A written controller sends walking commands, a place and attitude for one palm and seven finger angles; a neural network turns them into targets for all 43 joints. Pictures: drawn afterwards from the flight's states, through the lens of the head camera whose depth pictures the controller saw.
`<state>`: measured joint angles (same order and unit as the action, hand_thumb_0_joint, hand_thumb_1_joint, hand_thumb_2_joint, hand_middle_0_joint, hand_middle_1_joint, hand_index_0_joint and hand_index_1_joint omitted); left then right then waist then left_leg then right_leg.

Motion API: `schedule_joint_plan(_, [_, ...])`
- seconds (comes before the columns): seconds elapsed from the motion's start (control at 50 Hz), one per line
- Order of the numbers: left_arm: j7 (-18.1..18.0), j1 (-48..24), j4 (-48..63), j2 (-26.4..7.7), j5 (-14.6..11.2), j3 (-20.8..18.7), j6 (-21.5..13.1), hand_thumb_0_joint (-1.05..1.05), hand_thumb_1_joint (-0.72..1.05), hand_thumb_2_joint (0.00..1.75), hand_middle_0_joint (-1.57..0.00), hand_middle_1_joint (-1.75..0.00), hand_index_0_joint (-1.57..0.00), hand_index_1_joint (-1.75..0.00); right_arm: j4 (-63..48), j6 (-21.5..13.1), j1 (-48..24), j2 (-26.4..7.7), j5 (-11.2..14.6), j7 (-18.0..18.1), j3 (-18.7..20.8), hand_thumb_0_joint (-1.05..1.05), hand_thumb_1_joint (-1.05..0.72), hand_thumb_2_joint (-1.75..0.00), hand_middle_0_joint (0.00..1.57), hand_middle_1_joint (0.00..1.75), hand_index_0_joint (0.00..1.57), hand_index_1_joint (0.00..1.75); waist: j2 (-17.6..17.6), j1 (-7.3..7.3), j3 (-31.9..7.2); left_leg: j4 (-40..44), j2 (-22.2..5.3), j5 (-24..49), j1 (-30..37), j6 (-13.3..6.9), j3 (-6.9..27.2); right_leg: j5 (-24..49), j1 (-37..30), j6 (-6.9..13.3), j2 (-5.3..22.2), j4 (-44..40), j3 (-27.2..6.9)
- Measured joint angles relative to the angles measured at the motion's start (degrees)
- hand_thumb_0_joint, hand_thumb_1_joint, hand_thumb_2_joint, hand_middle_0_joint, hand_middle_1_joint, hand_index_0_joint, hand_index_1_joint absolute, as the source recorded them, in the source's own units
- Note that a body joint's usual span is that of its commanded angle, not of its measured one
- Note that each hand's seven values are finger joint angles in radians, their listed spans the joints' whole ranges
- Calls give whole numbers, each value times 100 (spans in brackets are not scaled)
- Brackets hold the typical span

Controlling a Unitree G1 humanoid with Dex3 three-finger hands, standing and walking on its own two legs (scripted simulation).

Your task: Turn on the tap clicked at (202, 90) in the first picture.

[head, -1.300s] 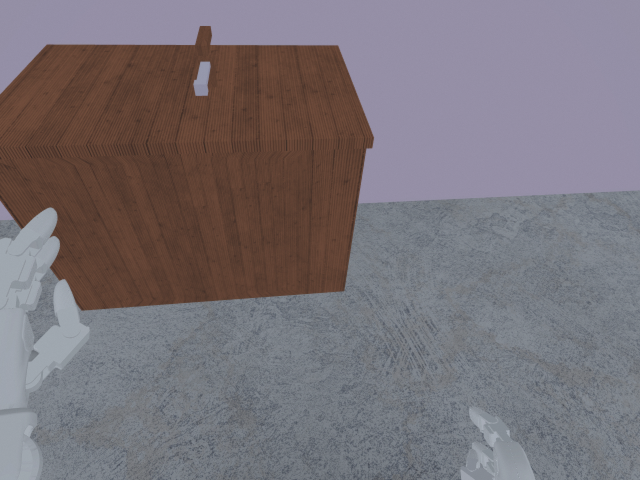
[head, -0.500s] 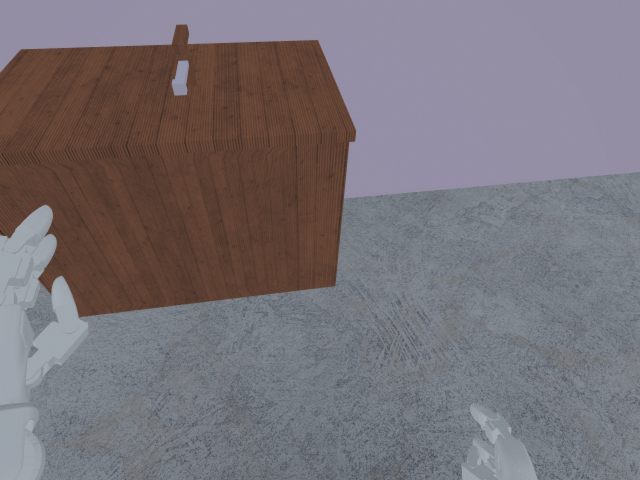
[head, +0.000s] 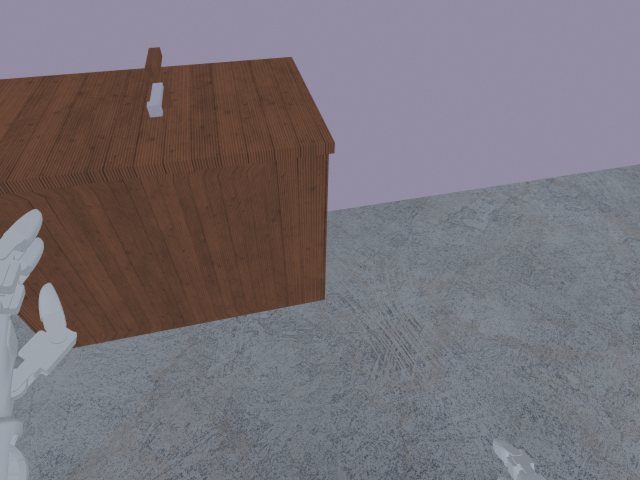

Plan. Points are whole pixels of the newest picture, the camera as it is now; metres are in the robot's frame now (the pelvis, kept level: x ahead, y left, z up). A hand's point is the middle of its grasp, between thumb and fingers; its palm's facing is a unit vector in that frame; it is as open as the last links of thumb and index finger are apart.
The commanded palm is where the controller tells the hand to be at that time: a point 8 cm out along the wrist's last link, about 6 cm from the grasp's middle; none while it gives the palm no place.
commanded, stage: take the last steps up to it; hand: left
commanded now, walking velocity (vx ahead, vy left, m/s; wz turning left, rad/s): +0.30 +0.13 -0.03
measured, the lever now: (154, 108) +0.88 +0.42 +0.05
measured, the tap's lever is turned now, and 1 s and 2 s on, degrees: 0 0 0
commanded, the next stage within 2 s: come to a stop and stand still in 1.68 s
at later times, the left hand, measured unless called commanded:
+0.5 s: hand (102, 238) +0.33 +0.26 +0.17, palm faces +0.34 -0.83 -0.44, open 7.4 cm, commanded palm +0.28 +0.31 +0.19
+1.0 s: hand (139, 174) +0.45 +0.26 +0.18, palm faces +0.37 -0.81 -0.46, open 7.4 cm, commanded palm +0.40 +0.30 +0.19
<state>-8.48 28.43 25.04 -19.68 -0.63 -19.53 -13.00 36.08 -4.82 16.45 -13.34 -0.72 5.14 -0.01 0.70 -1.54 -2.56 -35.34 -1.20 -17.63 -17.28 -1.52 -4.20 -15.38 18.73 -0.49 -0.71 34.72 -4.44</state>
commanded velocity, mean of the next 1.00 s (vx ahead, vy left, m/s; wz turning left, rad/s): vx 0.30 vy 0.10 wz -0.02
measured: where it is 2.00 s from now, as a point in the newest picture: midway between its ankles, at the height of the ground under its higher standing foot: (307, 437)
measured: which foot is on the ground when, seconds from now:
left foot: down 0.00-0.28, up 0.30-0.54, down 0.56-0.88, up 0.90-1.00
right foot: down 0.00-0.56, up 0.58-0.84, down 0.86-1.00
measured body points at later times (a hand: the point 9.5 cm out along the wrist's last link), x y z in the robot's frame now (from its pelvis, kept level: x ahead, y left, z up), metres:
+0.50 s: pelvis +0.11 +0.03 +0.00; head +0.13 +0.04 +0.45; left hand +0.30 +0.30 +0.20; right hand +0.26 -0.22 -0.08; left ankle +0.17 +0.18 -0.70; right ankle +0.04 -0.11 -0.73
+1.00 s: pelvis +0.22 +0.04 +0.00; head +0.22 +0.00 +0.45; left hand +0.42 +0.30 +0.20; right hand +0.33 -0.20 -0.13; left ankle +0.20 +0.18 -0.64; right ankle +0.22 -0.03 -0.73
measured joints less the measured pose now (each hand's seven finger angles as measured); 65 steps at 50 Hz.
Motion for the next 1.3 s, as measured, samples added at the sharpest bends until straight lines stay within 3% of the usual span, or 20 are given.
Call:
schedule_joint_plan(0.06, [-7, -70, -161, 2, 15, -45, -92, 1, 89, 90, -21, -31, -21, -31, 105, 16, 34, -5, 3, -9, 5, 1, -91, -90, 20, 30, 21, 29, -6, 17, -86, -153, 72, -208, 66, -13, -8, -301, -45, -50, 71, 220, -9])
schedule_joint_plan(0.14, [-15, -124, -374, 100, 34, -92, -118, 1, 89, 90, -21, -30, -21, -31, 106, -9, 46, 43, 19, -4, -19, 1, -91, -90, 20, 30, 21, 29, 21, 27, -173, -238, 142, -436, 124, -81, -46, -663, -19, 82, 129, 492, -16])
schedule_joint_plan(0.2, [-38, -200, -453, 85, 53, -124, -123, 1, 89, 90, -21, -30, -21, -31, 123, -102, -7, 186, -8, -24, -57, 1, -91, -90, 20, 30, 21, 29, 18, 57, -91, -254, 125, -568, 241, -77, -79, -855, 27, 95, 170, 755, 333])
schedule_joint_plan(0.26, [-31, -301, -369, 55, 56, -84, -110, 1, 89, 90, -21, -30, -21, -31, 108, -174, -50, 282, -7, -94, -124, 1, -91, -90, 20, 30, 21, 30, 72, 74, 24, -379, 30, -755, 334, -7, -64, -637, -136, 146, 106, 456, 611])
schedule_joint_plan(0.3, [10, -469, -283, 72, 79, 48, -133, 1, 89, 90, -21, -30, -21, -31, 154, -163, -111, 282, 23, -157, -117, 1, -91, -90, 20, 30, 21, 30, 148, 47, 110, -1093, -43, -679, 50, 12, 9, -697, -258, 152, 68, 419, 745])
schedule_joint_plan(0.36, [74, -537, -114, 112, 66, 151, -275, 1, 89, 90, -21, -30, -21, -31, 235, -82, -281, 227, 39, -275, -82, 1, -90, -90, 20, 30, 21, 30, 2, 122, 246, -2864, 138, -1037, -691, 122, 166, -752, -461, 147, 158, 236, 666])
schedule_joint_plan(0.4, [94, -314, 16, 99, 82, 80, -396, 1, 89, 90, -21, -30, -21, -31, 169, 10, -381, 164, 26, -309, -66, 1, -91, -90, 20, 30, 21, 30, -49, 117, 291, -3188, 65, -1014, -1096, 135, 246, -655, -603, 90, 182, -39, 565])
schedule_joint_plan(0.46, [112, -14, 204, -11, 69, -63, -479, 1, 89, 90, -21, -31, -21, -31, 10, 89, -453, 106, 29, -310, -13, 1, -91, -90, 20, 30, 21, 30, -148, 91, 381, -2219, -219, -560, -1287, 131, 254, -586, -808, 0, 256, -350, 450])
schedule_joint_plan(0.54, [54, 37, 520, -160, 24, -199, -422, 1, 89, 90, -21, -31, -21, -31, -167, 4, -421, -16, 31, -227, 77, 1, -91, -90, 20, 30, 21, 30, -257, 137, 544, -57, -342, 607, -653, 108, -11, -939, -985, -173, 423, -46, 343])
schedule_joint_plan(0.58, [-13, -69, 594, -229, -17, -296, -381, 1, 89, 90, -21, -31, -21, -31, -169, -38, -527, 10, 45, -157, 162, 1, -91, -90, 20, 30, 21, 29, -327, 195, 600, -48, -285, 496, -483, 204, -160, -1362, -665, -116, 514, 990, 250])
schedule_joint_plan(0.62, [-69, -292, 427, -298, -47, -349, -345, 1, 89, 90, -21, -31, -21, -31, -102, -37, -667, 178, 56, -126, 161, 1, -91, -90, 20, 30, 20, 29, -386, 226, 612, -294, -280, 275, -426, 186, -304, -1711, -146, -47, 390, 2365, 208])
schedule_joint_plan(0.68, [-61, -562, 184, -305, -69, -346, -207, 1, 89, 90, -21, -30, -21, -31, -39, -118, -699, 429, 74, -162, 21, 1, -91, -90, 20, 30, 20, 29, -325, 139, 496, -161, -311, 243, -266, 108, -329, -1744, 532, -60, 268, 3412, 547])
schedule_joint_plan(0.76, [-23, -510, 247, -153, -78, -242, -142, 1, 89, 90, -21, -30, -21, -31, -39, -220, -549, 604, 96, -229, -166, 1, -91, -90, 20, 30, 20, 29, -191, 90, 404, 152, -330, 269, -7, 133, -387, -1254, 836, -74, 383, 2580, 928])
schedule_joint_plan(0.86, [13, -115, 261, -243, -46, -176, -100, 1, 89, 90, -21, -30, -21, -31, -4, -213, -245, 577, 77, -183, -245, 1, -90, -90, 20, 30, 21, 30, 41, 83, 310, 18, -318, 8, 120, 246, -384, -746, 265, -95, 374, 641, 1189])
schedule_joint_plan(0.9, [27, -147, 127, -269, 13, -153, -54, 1, 89, 90, -21, -30, -21, -31, 87, -140, -183, 468, 78, -151, -193, 1, -90, -90, 20, 30, 21, 30, 211, 113, 315, -605, -370, -499, -67, 160, -251, -264, 151, 261, 300, 499, 1295])
schedule_joint_plan(0.94, [55, -281, -63, -159, 20, -80, 4, 1, 89, 90, -21, -31, -21, -31, 316, -37, -206, 324, 61, -163, -120, 1, -90, -90, 20, 30, 21, 30, 238, 187, 341, -1831, -190, -803, -486, 133, 18, -402, 85, 459, 328, 578, 1326])
schedule_joint_plan(1.0, [89, -339, -346, 98, 14, -73, -22, 1, 89, 90, -21, -31, -21, -31, 519, 32, -243, 114, 44, -199, -46, 1, -91, -90, 20, 30, 21, 30, 160, 259, 372, -3132, -53, -433, -1028, 199, 156, -375, -187, 458, 356, 191, 1251])
schedule_joint_plan(1.04, [91, -316, -440, 171, 42, -78, -53, 1, 89, 90, -21, -31, -21, -31, 501, 50, -257, 10, 43, -185, 6, 1, -91, -90, 20, 30, 21, 30, 105, 214, 397, -3291, -114, -182, -1263, 234, 168, -260, -380, 440, 361, -142, 1245])
schedule_joint_plan(1.16, [56, -275, -114, 25, 84, -3, -192, 1, 89, 90, -21, -31, -21, -31, 163, -10, -326, -165, 13, -178, 199, 1, -91, -90, 20, 30, 20, 29, -120, 60, 578, -1394, -344, 227, -1123, 173, -67, -199, -773, 377, 415, -629, 1284])
schedule_joint_plan(1.3, [-55, 25, 577, -243, -25, -201, -280, 1, 89, 90, -21, -31, -21, -31, -238, -21, -276, -139, 50, -158, 287, 1, -91, -90, 20, 30, 20, 29, -225, 131, 410, 570, -143, 668, -48, 31, -467, -877, -896, 155, 406, 37, 1111])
